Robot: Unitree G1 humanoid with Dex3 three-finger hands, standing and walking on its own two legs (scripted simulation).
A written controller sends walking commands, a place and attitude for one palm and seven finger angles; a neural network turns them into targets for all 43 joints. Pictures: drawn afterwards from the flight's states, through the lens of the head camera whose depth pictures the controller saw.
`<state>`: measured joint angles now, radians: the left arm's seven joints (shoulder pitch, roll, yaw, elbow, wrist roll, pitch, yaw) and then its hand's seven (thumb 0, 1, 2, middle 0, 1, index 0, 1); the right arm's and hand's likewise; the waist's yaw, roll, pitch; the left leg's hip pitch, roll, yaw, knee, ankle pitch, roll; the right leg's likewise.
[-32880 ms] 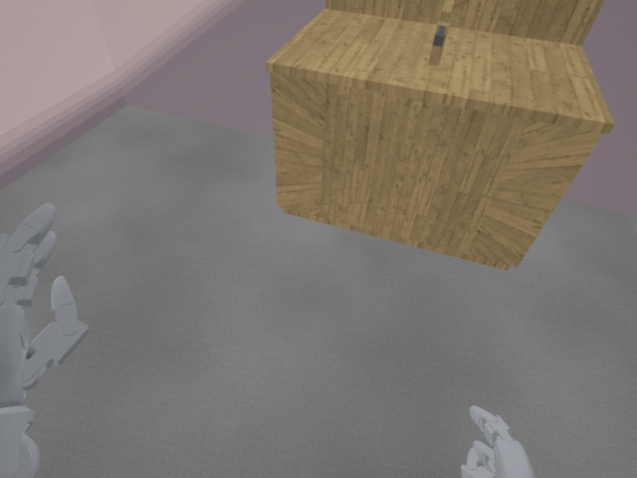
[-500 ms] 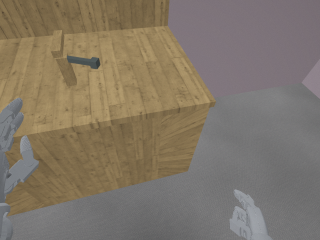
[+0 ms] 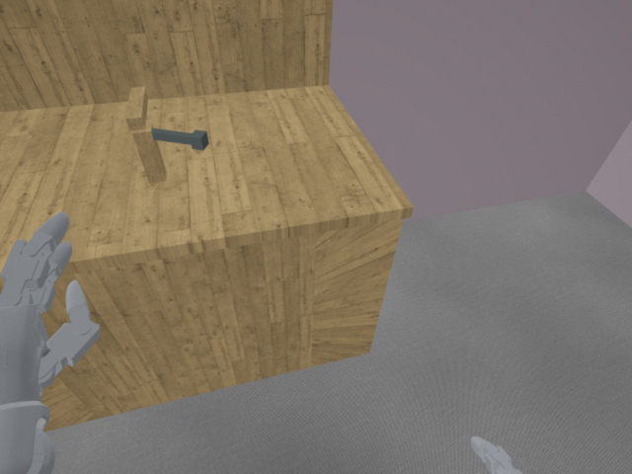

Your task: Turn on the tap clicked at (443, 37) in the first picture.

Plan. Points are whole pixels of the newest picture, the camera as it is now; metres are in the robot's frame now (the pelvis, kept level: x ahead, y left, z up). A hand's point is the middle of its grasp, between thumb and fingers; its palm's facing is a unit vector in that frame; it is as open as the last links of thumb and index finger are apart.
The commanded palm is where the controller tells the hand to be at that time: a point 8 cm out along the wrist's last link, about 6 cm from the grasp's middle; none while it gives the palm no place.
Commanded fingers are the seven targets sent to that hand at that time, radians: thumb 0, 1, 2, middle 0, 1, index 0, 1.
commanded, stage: stop stepping back and stand still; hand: left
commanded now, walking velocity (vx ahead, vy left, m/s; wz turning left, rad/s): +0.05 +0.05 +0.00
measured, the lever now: (199, 140) +0.70 +0.26 +0.07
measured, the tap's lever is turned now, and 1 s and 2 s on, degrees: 64 64 64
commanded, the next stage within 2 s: stand and check the lever's angle in 0.04 s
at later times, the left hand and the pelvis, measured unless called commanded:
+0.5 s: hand (82, 298) +0.24 +0.25 +0.16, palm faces +0.40 -0.83 -0.38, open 7.4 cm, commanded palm +0.19 +0.29 +0.18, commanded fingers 0.00 0.90 0.90 -0.20 -0.30 -0.20 -0.30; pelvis +0.04 +0.01 +0.00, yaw +1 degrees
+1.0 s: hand (112, 252) +0.31 +0.25 +0.16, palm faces +0.39 -0.87 -0.31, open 7.4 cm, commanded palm +0.25 +0.29 +0.18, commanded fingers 0.00 0.90 0.90 -0.20 -0.30 -0.20 -0.30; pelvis +0.08 +0.01 -0.01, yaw -1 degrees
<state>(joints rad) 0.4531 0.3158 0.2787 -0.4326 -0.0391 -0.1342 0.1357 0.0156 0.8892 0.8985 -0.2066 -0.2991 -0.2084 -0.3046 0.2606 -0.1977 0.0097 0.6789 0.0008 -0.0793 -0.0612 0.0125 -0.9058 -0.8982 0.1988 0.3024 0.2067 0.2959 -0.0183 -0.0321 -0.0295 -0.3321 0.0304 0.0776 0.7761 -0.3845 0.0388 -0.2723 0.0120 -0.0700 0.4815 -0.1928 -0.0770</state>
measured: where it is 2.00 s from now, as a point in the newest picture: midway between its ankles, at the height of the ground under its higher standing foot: outside the picture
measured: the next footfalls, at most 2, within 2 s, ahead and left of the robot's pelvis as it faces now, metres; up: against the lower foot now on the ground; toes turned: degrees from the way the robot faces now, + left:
left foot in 0.06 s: +0.07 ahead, +0.13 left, +0.00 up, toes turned +2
right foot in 1.38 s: +0.29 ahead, -0.11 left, +0.00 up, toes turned -2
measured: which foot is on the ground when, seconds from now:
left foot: up 0.00-0.04, down 0.06-1.00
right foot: down 0.00-1.00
